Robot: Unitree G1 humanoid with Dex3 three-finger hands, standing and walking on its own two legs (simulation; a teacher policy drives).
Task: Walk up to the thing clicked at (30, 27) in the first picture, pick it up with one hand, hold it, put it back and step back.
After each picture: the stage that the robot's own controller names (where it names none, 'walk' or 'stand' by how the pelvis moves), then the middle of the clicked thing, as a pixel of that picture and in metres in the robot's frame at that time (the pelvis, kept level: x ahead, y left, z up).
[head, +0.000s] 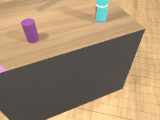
stand; (30, 31) +0.72 +0.28 -0.03
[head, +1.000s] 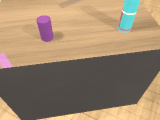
walk; (45, 29) +0.67 +0.23 -0.02
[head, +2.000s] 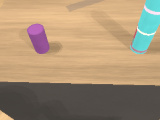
stand; (39, 39) +0.55 +0.20 +0.00
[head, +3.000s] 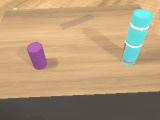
stand; (37, 56) +0.54 +0.22 -0.03
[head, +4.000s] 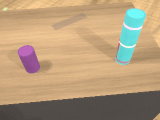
stand; (29, 59) +0.51 +0.24 -0.03
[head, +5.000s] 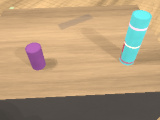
stand; (36, 56) +0.53 +0.22 -0.03
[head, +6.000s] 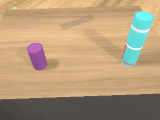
stand; (37, 57) +0.53 +0.21 -0.03
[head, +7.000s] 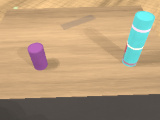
stand; (38, 57) +0.53 +0.21 -0.03
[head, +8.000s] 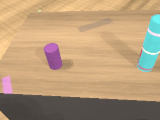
rise first; (53, 56) +0.54 +0.19 -0.03
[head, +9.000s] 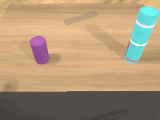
go down; (40, 50) +0.56 +0.17 -0.01
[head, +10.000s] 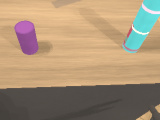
go down; (27, 38) +0.54 +0.17 +0.02
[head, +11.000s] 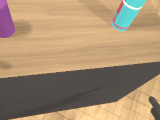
close in; out of the picture +0.55 +0.19 +0.06
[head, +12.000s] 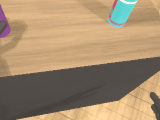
close; out of the picture +0.56 +0.20 +0.07
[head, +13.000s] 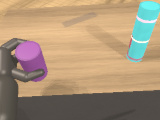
lift; (33, 62) +0.36 +0.15 +0.15
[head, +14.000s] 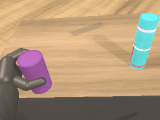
lift; (36, 72) +0.31 +0.15 +0.16
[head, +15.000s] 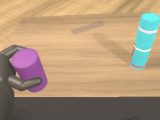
hold; (31, 71) +0.31 +0.16 +0.17
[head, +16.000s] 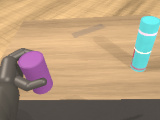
hold; (37, 73) +0.32 +0.15 +0.16
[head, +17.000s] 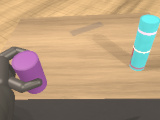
crouch; (31, 73) +0.31 +0.16 +0.16
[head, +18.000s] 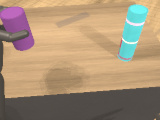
crouch; (18, 29) +0.46 +0.17 +0.19
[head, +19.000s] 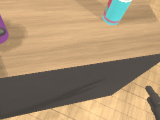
lower; out of the picture +0.53 +0.18 +0.06
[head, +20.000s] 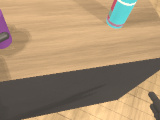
lower; out of the picture +0.52 +0.18 +0.06
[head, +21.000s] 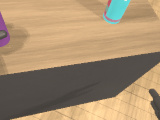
lower; out of the picture +0.52 +0.18 +0.07
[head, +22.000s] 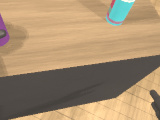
lower; out of the picture +0.52 +0.19 +0.07
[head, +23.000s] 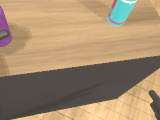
loosen; out of the picture +0.52 +0.18 +0.07
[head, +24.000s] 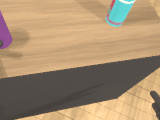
withdraw; out of the picture +0.51 +0.18 +0.06
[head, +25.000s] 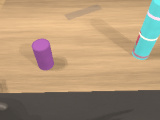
sink last; (43, 55) +0.49 +0.16 +0.02
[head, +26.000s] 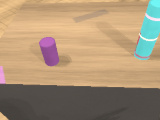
stand; (49, 52) +0.53 +0.18 +0.02
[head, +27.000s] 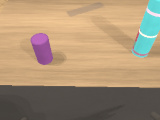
stand; (42, 49) +0.51 +0.18 +0.03
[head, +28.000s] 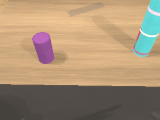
stand; (44, 48) +0.51 +0.17 +0.04
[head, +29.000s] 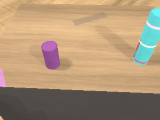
stand; (51, 55) +0.52 +0.16 -0.01
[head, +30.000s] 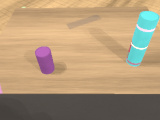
stand; (45, 60) +0.51 +0.18 -0.03
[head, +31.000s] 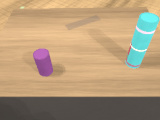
stand; (43, 62) +0.50 +0.19 -0.03
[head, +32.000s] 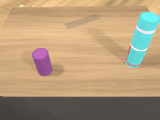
stand; (42, 62) +0.49 +0.19 -0.03
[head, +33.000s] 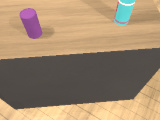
walk; (31, 24) +0.62 +0.22 +0.00
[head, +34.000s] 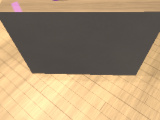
walk; out of the picture +0.93 +0.17 +0.00
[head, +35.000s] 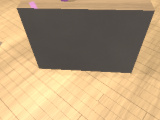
stand; out of the picture +1.15 +0.15 -0.01
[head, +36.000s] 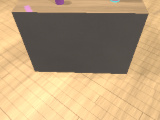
stand; out of the picture +1.14 +0.16 -0.03
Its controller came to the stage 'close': yes
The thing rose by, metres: 0.21
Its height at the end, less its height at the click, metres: +0.00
